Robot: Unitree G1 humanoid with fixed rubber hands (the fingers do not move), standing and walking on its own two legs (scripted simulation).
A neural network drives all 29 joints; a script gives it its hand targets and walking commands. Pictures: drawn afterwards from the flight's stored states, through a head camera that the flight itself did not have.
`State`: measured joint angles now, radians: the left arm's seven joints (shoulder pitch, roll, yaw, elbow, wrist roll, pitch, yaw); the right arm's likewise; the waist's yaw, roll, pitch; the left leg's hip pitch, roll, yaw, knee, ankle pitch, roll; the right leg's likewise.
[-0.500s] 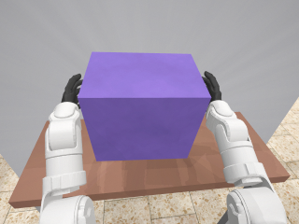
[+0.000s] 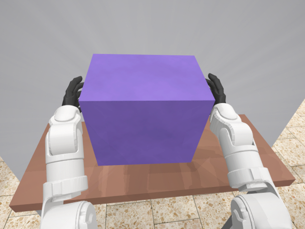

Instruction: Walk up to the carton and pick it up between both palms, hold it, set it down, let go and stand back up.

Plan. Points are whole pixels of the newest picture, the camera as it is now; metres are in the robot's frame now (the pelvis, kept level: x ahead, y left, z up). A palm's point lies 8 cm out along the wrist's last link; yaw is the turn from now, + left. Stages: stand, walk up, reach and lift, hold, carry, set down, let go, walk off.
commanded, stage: hold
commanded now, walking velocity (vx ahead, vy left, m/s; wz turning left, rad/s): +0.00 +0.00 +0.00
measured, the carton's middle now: (145, 111) +0.39 +0.01 +0.16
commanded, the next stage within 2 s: none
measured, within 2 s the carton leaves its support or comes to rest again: neither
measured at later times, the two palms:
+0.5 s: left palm (71, 107) +0.36 +0.19 +0.20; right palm (215, 103) +0.36 -0.17 +0.21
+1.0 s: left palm (73, 105) +0.36 +0.18 +0.21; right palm (216, 102) +0.36 -0.17 +0.21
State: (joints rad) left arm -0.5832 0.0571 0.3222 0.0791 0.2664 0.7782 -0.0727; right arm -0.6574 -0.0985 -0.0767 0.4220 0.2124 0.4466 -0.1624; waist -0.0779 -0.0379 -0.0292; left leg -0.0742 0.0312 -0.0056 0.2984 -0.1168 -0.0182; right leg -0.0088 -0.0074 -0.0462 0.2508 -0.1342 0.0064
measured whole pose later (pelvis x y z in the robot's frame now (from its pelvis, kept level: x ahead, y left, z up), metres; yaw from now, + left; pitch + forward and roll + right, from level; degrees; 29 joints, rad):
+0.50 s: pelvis +0.00 +0.00 +0.00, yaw +0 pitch -6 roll -1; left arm -0.58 0.06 0.32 0.09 0.27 0.76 -0.07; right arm -0.66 -0.10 -0.07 0.43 0.21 0.43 -0.16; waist -0.08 -0.04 -0.03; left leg -0.07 0.03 -0.01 0.30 -0.12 -0.02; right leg 0.00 -0.01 -0.05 0.25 -0.14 0.01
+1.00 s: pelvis +0.00 +0.00 +0.00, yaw +0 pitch -5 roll +0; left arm -0.62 0.06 0.33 0.14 0.26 0.77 -0.06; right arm -0.69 -0.10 -0.10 0.48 0.19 0.43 -0.15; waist -0.07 -0.04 -0.05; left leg -0.09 0.03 0.00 0.29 -0.11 -0.02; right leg -0.03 -0.01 -0.04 0.26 -0.14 0.01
